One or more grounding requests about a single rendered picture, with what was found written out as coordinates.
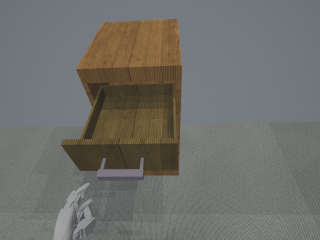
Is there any handle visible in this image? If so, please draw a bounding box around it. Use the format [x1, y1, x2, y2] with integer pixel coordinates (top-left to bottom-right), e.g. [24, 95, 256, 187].
[96, 157, 145, 181]

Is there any drawer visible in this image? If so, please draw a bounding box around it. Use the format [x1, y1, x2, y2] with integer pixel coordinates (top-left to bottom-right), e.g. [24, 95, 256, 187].
[61, 83, 178, 171]

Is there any cabinet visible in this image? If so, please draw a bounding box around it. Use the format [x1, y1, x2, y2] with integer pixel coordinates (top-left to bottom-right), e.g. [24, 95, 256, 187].
[76, 19, 182, 176]

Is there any left robot hand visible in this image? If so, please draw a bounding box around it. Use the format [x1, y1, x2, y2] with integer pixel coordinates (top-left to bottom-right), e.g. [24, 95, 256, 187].
[53, 183, 96, 240]

